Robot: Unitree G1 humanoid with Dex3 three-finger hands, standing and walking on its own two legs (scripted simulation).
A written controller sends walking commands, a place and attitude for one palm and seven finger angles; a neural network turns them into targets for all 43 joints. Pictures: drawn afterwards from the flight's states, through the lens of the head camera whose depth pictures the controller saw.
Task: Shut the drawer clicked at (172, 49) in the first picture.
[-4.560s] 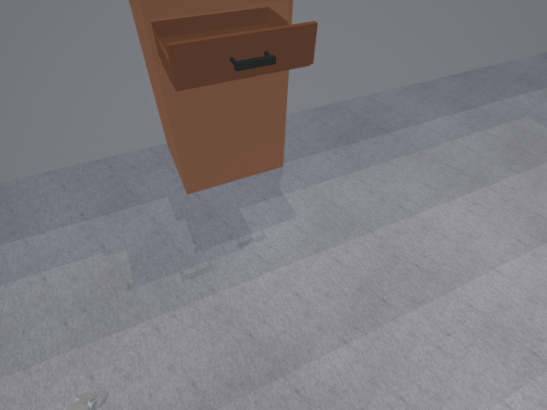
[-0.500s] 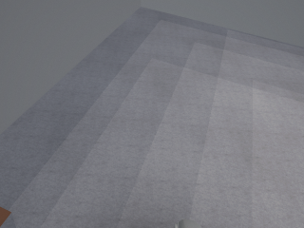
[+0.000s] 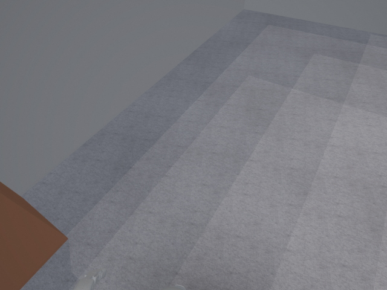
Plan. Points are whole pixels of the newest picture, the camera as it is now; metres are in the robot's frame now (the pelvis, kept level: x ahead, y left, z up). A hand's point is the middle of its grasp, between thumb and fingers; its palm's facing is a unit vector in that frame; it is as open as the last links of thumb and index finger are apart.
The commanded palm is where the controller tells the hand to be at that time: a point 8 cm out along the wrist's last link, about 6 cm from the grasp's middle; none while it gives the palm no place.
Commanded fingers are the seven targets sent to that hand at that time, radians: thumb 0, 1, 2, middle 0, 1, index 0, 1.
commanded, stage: turn to face it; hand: left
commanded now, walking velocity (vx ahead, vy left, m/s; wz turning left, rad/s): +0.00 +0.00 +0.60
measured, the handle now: out of the picture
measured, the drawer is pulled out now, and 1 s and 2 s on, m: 0.23 0.23 0.23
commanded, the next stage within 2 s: take the last steps up to it in 1.38 s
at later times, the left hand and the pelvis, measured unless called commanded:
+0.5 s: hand out of the picture -0.10 +0.19 -0.17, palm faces +0.42 -0.86 -0.29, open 7.4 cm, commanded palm none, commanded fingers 0.00 0.90 0.90 -0.20 -0.30 -0.20 -0.30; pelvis -0.02 +0.00 +0.00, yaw +22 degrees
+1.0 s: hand out of the picture -0.02 +0.23 -0.14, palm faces +0.59 -0.75 -0.29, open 7.4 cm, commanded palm none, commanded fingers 0.00 0.90 0.90 -0.20 -0.30 -0.20 -0.30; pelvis -0.01 -0.02 +0.00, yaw +38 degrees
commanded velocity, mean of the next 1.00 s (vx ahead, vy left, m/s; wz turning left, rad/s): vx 0.00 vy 0.00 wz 0.60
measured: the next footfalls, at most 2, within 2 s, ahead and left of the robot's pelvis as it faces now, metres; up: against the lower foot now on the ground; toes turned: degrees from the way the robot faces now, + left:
left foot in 0.52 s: -0.04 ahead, +0.12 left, +0.00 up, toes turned +29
right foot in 1.00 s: +0.09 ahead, -0.09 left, +0.00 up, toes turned +37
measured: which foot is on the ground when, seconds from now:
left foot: up 0.00-0.50, down 0.52-1.00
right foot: down 0.00-0.52, up 0.54-0.98, down 1.00-1.00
